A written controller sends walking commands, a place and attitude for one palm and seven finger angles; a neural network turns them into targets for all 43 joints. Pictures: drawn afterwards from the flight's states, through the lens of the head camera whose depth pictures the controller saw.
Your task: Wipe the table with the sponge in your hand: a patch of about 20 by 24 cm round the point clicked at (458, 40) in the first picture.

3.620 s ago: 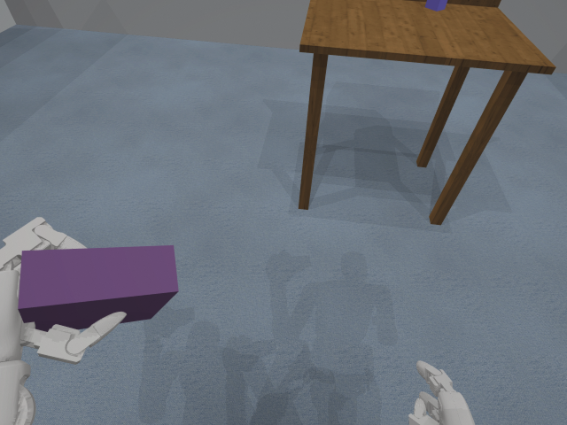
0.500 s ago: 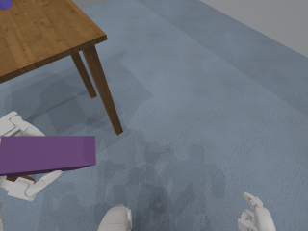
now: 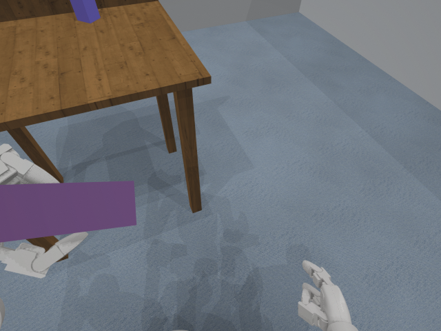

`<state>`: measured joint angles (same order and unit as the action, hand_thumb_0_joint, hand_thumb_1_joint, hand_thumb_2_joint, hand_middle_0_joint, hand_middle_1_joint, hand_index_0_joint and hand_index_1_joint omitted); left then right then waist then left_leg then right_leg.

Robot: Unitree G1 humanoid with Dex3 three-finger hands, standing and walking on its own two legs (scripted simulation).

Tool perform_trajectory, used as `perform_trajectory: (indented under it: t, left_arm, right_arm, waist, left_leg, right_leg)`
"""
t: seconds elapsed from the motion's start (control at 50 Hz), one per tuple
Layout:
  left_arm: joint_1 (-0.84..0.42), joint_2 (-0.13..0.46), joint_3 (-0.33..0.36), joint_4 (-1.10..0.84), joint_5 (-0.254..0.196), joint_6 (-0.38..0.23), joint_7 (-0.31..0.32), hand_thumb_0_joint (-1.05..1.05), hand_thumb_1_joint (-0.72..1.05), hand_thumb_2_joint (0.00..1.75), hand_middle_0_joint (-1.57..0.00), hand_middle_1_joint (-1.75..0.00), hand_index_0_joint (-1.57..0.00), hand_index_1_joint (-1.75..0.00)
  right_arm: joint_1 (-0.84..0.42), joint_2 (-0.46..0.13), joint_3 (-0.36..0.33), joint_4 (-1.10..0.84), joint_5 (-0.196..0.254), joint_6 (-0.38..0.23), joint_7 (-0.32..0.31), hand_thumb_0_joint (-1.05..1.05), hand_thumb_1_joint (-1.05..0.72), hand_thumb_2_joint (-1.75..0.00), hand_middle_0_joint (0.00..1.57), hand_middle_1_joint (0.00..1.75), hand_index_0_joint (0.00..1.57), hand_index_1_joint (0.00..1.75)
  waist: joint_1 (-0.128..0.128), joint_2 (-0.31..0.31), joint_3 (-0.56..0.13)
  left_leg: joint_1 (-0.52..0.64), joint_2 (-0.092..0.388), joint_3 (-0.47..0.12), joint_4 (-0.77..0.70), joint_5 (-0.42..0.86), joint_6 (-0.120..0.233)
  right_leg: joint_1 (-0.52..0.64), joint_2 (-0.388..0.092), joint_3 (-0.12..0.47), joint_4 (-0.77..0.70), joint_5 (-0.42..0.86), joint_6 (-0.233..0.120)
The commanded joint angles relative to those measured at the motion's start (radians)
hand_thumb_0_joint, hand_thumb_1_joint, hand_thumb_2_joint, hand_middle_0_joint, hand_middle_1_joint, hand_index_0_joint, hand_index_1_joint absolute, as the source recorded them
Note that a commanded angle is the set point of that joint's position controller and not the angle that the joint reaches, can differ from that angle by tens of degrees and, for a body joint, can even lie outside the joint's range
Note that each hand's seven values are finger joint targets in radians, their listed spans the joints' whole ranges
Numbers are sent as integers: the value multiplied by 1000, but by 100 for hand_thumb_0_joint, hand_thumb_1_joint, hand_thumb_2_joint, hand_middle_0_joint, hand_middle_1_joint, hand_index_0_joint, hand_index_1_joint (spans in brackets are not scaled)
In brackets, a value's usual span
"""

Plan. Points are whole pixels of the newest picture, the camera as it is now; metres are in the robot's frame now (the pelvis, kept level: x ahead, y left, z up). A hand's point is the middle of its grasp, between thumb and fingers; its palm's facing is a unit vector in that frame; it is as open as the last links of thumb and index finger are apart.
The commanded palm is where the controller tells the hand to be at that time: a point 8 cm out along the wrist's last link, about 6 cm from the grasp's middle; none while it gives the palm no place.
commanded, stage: take the last steps up to it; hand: left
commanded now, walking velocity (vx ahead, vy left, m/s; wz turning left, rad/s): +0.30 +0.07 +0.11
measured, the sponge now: (83, 210) +0.22 +0.20 +0.19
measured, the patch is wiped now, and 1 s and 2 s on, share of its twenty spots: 0.00 0.00 0.00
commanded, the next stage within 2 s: come to a stop and stand still in 1.80 s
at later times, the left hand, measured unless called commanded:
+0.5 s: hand (70, 172) +0.27 +0.24 +0.19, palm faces +0.45 -0.77 -0.45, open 9.4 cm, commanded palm +0.22 +0.28 +0.18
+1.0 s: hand (115, 143) +0.35 +0.21 +0.16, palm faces +0.49 -0.75 -0.44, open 9.4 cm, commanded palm +0.29 +0.25 +0.18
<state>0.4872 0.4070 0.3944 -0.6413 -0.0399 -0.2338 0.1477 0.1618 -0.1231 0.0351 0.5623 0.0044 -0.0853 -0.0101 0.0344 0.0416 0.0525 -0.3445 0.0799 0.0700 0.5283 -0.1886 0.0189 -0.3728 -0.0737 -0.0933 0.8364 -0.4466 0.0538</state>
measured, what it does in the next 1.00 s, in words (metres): walks ahead: right foot, then left foot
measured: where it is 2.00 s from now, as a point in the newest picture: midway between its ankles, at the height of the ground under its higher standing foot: (221, 305)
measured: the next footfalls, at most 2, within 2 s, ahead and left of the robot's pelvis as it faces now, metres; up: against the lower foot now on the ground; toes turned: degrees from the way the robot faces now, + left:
right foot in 0.10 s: +0.03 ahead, -0.14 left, +0.00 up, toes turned -6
left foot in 0.46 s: +0.14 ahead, +0.10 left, +0.00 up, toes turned +13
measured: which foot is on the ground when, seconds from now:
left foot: down 0.00-0.10, up 0.12-0.44, down 0.46-0.86, up 0.88-1.00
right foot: up 0.00-0.08, down 0.10-0.48, up 0.50-0.84, down 0.86-1.00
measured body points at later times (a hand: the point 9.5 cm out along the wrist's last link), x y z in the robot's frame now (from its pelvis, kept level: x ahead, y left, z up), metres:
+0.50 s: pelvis +0.07 -0.01 -0.01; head +0.09 -0.01 +0.44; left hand +0.24 +0.28 +0.21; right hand +0.23 -0.27 -0.10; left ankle +0.10 +0.09 -0.74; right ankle -0.01 -0.14 -0.72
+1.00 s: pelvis +0.16 -0.04 +0.00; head +0.17 -0.08 +0.45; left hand +0.32 +0.25 +0.19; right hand +0.34 -0.26 -0.12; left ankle +0.10 +0.10 -0.64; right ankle +0.18 -0.11 -0.74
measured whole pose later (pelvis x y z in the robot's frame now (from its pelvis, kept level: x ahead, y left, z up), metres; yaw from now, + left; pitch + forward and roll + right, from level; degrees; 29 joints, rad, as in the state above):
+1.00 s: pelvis +0.16 -0.04 +0.00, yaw +5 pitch -1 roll +2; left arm 0.41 0.30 0.32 -0.35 -0.01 -0.21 0.13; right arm 0.18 -0.24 -0.01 0.69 -0.01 -0.06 -0.04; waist 0.03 0.05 0.03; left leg -0.48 0.04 0.04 1.21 -0.35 -0.02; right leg -0.27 -0.06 -0.18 0.58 -0.30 -0.07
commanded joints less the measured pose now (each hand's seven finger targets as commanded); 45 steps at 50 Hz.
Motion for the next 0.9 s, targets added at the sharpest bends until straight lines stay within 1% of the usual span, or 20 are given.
perform_trajectory:
  t: [0.0,0.04,0.06,0.08,0.1,0.14,0.2,0.34,0.4,0.42,0.44,0.46,0.48,0.56,0.62,0.78,0.82,0.84,0.86,0.88]
  left_arm:
    - [-87,54,42,19,0,-2,21,0,10,130,-120,-160,-120,-160]
    - [-156,56,7,56,17,14,18,0,10,130,-120,-160,-120,-160]
    - [-185,77,0,46,24,20,20,0,10,130,-120,-160,-120,-160]
    - [-228,134,7,40,14,26,22,0,10,130,-120,-160,-120,-160]
    - [-286,168,30,13,6,6,27,0,10,130,-120,-160,-120,-160]
    - [-252,128,5,3,16,-8,18,0,10,130,-120,-160,-120,-160]
    - [-217,163,51,-59,26,-50,21,0,10,130,-120,-160,-120,-160]
    - [-22,157,138,-65,15,-61,47,0,10,130,-120,-160,-120,-160]
    - [-20,127,122,-72,5,-60,53,0,10,130,-120,-160,-120,-160]
    - [-37,126,115,-86,3,-70,53,0,10,130,-120,-160,-120,-160]
    - [-33,116,112,-98,1,-80,53,0,10,130,-120,-160,-120,-160]
    - [-27,111,86,-77,2,-82,51,0,10,130,-120,-160,-120,-160]
    - [-37,142,95,-4,16,-73,44,0,10,130,-120,-160,-120,-160]
    - [-133,157,91,-165,26,-75,24,0,10,130,-120,-160,-120,-160]
    - [-79,118,65,-162,22,-72,17,0,10,130,-120,-160,-120,-160]
    - [-122,90,58,44,26,-38,18,0,10,130,-120,-160,-120,-160]
    - [-151,95,48,95,36,-26,18,0,10,130,-120,-160,-120,-160]
    - [-160,131,60,105,41,-18,18,0,10,130,-120,-160,-120,-160]
    - [-174,131,58,114,27,-12,18,0,10,130,-120,-160,-120,-160]
    - [-254,121,39,80,19,-24,12,0,10,130,-120,-160,-120,-160]
  right_arm:
    - [-8,-186,-86,-96,15,-29,-47,0,-90,-90,20,30,20,30]
    - [-10,-175,-81,-92,17,-15,-57,0,-90,-90,20,30,20,30]
    - [-11,-149,-76,-99,18,-8,-58,0,-90,-90,20,30,20,30]
    - [-95,-154,-63,-115,14,-19,-62,0,-90,-90,20,30,20,30]
    - [-110,-184,-58,-88,-5,-33,-65,0,-90,-90,20,30,20,30]
    - [-70,-185,-66,-73,1,-32,-60,0,-90,-90,20,30,20,30]
    - [-86,-178,-64,-65,-2,-21,-67,0,-90,-90,20,30,20,30]
    - [-35,-153,-93,-125,-3,-26,-51,0,-90,-90,20,30,20,30]
    - [14,-169,-112,-127,0,-21,-55,0,-90,-90,20,30,20,30]
    - [22,-188,-122,-128,2,-20,-60,0,-90,-90,20,30,20,30]
    - [13,-215,-131,-129,1,-18,-57,0,-90,-90,20,30,20,30]
    - [14,-216,-127,-142,5,-25,-50,0,-90,-90,20,30,20,30]
    - [5,-210,-112,-129,1,-29,-43,0,-90,-90,20,30,20,30]
    - [-30,-202,-110,-84,13,-45,-40,0,-90,-90,20,30,20,30]
    - [-31,-185,-93,-80,7,-74,-39,0,-90,-90,20,30,20,30]
    - [-18,-182,-80,-52,-2,-72,-66,0,-90,-90,20,30,20,30]
    - [-18,-174,-81,-48,1,-53,-68,0,-90,-90,20,30,20,30]
    - [-25,-155,-81,-59,3,-41,-64,0,-90,-90,20,30,20,30]
    - [-65,-170,-77,-78,0,-47,-58,0,-90,-90,20,30,20,30]
    - [-55,-189,-87,-60,-3,-51,-49,0,-90,-90,20,30,20,30]
  waist:
    - [-31,151,-145]
    - [-25,27,-120]
    - [-23,-192,-96]
    - [3,-376,-13]
    - [-6,-244,-16]
    - [-32,-214,-39]
    - [-31,-142,-25]
    - [12,-208,-157]
    - [-36,-155,-249]
    - [-58,-39,-282]
    - [-56,188,-306]
    - [-46,263,-277]
    - [-56,153,-205]
    - [-29,152,-119]
    - [-25,197,-96]
    - [-25,93,-113]
    - [-20,-71,-134]
    - [-19,-349,-149]
    - [-3,-388,-114]
    - [-23,-317,-95]
  left_leg:
    - [-3,159,-132,-222,-348,103]
    - [-107,81,-74,-24,-413,54]
    - [-218,-13,13,242,-375,13]
    - [-398,-69,-11,520,-363,-23]
    - [-405,-34,-82,658,-283,-39]
    - [-389,-13,-85,699,-170,-59]
    - [-333,2,-34,571,-145,-48]
    - [-126,-44,127,107,-119,-21]
    - [140,-88,174,-110,36,-15]
    - [316,-39,104,-128,107,12]
    - [482,167,-173,-118,305,116]
    - [508,340,-454,-144,446,220]
    - [376,366,-484,-204,268,248]
    - [211,232,-196,-235,62,190]
    - [80,185,-104,-299,-47,157]
    - [64,175,-62,-170,-153,104]
    - [-37,96,-1,98,-220,66]
    - [-228,-23,70,409,-304,19]
    - [-362,-71,-22,630,-364,-8]
    - [-352,-35,-113,720,-272,-20]
  right_leg:
    - [178,70,-103,-216,-30,-2]
    - [278,0,-12,-434,-20,-47]
    - [283,-176,272,-578,-141,-130]
    - [276,-388,585,-687,-69,-224]
    - [260,-417,527,-687,124,-232]
    - [289,-307,361,-603,334,-194]
    - [306,-269,144,-544,644,-176]
    - [448,-237,98,-441,795,-189]
    - [383,-170,31,-230,751,-131]
    - [248,-126,1,-65,642,-92]
    - [-3,-18,-55,135,199,-41]
    - [-177,45,11,333,-211,-38]
    - [-224,27,81,433,-191,-50]
    - [-244,-52,45,348,12,-24]
    - [-115,-43,-7,195,94,-16]
    - [139,34,-106,-259,107,-10]
    - [281,-46,30,-433,111,-58]
    - [374,-266,428,-544,87,-162]
    - [373,-400,657,-612,126,-235]
    - [305,-396,614,-639,22,-216]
